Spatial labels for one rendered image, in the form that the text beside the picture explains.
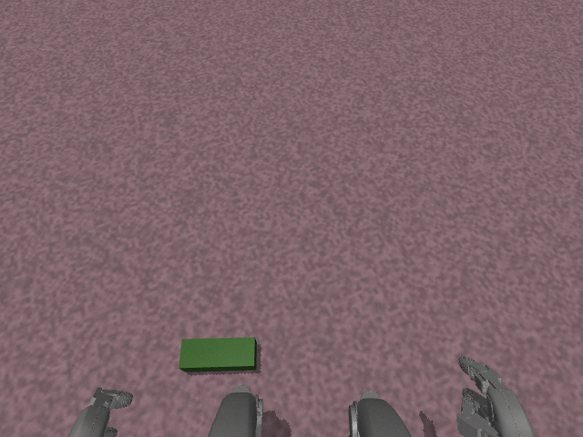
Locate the right robot hand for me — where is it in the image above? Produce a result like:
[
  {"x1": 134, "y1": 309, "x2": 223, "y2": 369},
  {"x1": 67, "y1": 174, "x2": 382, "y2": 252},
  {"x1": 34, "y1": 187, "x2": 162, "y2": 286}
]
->
[{"x1": 456, "y1": 356, "x2": 535, "y2": 437}]

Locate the left robot hand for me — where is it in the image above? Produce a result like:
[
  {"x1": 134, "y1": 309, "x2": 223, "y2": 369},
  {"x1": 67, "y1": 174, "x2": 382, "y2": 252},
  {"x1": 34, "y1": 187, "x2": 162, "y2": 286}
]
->
[{"x1": 67, "y1": 387, "x2": 133, "y2": 437}]

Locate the carton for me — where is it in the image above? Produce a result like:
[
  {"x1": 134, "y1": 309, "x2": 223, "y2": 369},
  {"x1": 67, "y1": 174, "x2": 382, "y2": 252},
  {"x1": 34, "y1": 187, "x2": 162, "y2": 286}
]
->
[{"x1": 179, "y1": 337, "x2": 257, "y2": 372}]

